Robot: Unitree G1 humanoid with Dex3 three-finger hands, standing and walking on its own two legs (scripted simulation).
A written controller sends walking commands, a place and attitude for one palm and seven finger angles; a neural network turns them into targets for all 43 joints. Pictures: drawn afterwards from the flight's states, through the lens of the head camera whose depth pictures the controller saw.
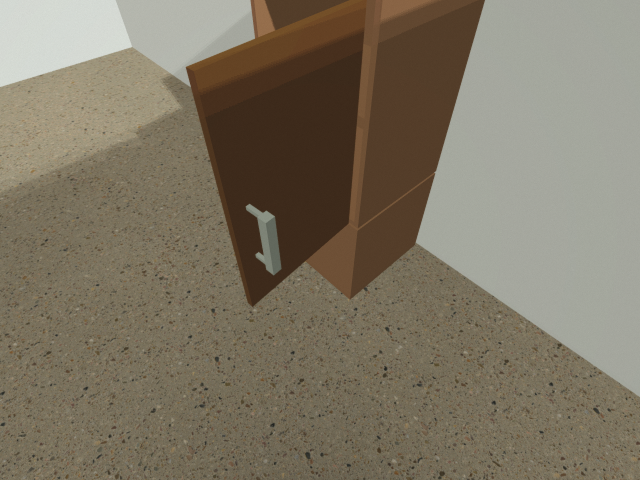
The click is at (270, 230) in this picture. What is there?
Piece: cupboard door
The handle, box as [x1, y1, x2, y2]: [246, 204, 281, 274]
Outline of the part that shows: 248,204 246,206 246,209 256,216 258,220 264,254 263,256 258,252 255,255 266,265 266,269 272,274 274,274 281,268 274,216 267,211 262,213 250,204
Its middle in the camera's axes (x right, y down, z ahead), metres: -0.12 +0.00 +0.79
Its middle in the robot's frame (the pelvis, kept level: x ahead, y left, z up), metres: +0.57 +0.15 -0.12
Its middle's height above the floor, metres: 0.66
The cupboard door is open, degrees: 95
